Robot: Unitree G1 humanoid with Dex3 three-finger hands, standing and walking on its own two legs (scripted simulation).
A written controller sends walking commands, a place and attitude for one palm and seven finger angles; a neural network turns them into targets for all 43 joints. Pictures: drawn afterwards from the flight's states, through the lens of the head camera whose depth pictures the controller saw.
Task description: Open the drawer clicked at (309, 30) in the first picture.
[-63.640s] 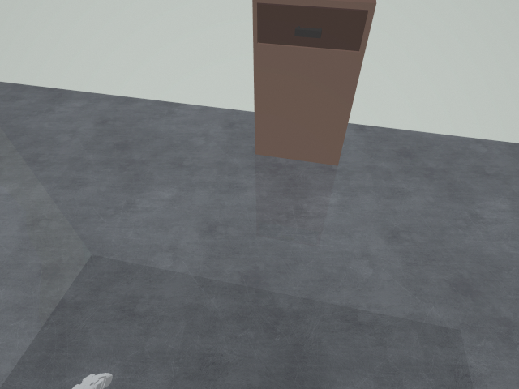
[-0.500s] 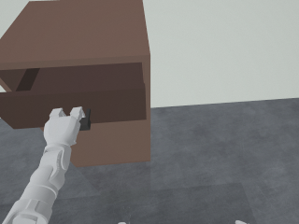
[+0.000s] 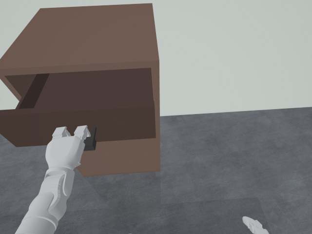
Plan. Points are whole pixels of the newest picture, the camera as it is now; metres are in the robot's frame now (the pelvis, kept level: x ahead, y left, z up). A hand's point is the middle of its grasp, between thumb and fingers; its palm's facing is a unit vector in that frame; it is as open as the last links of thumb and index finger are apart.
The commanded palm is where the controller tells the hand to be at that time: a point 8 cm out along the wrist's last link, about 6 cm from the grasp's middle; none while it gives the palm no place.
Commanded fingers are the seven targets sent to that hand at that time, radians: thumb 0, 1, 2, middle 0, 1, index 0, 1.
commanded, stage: pull the drawer open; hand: left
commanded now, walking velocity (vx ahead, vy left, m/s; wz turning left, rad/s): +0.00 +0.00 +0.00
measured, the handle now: (76, 137) +0.38 +0.25 +0.02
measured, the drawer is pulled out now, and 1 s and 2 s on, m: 0.16 0.28 0.30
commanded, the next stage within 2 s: open the thumb to release the handle in 1.50 s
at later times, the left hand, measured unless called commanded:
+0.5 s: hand (71, 179) +0.26 +0.23 +0.00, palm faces -0.01 -0.07 -1.00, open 6.1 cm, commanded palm +0.22 +0.24 +0.05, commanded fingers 0.00 0.90 0.90 -0.40 -1.35 -0.40 -1.35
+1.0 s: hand (66, 202) +0.21 +0.23 +0.00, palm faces -0.01 -0.07 -1.00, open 6.1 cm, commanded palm +0.17 +0.23 +0.05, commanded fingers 0.00 0.90 0.90 -0.40 -1.35 -0.40 -1.35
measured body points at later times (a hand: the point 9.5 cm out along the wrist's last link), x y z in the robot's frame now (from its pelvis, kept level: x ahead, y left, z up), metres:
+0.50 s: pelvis +0.00 -0.01 +0.00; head +0.03 -0.03 +0.45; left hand +0.26 +0.23 +0.05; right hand +0.17 -0.24 -0.11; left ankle +0.02 +0.12 -0.70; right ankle -0.04 -0.11 -0.70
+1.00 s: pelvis +0.00 -0.01 -0.01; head +0.03 -0.04 +0.44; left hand +0.20 +0.23 +0.05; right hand +0.19 -0.24 -0.11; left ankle +0.02 +0.12 -0.70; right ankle -0.04 -0.11 -0.70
